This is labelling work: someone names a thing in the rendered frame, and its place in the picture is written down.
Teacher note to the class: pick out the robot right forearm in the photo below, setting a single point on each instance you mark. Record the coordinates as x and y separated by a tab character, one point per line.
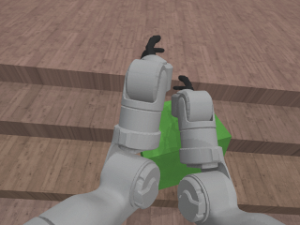
198	135

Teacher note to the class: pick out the robot right hand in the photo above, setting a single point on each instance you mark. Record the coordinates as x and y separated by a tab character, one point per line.
186	81

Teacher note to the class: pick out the robot left forearm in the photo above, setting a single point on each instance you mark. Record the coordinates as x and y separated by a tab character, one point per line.
145	85

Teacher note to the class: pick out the robot right upper arm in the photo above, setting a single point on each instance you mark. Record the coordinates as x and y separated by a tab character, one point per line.
209	198

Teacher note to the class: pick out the robot left upper arm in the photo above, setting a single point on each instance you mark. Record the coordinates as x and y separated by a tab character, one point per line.
127	182

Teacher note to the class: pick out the carton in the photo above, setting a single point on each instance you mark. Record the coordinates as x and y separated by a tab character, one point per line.
167	156

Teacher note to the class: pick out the robot left hand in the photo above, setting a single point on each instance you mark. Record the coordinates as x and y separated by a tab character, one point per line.
149	49

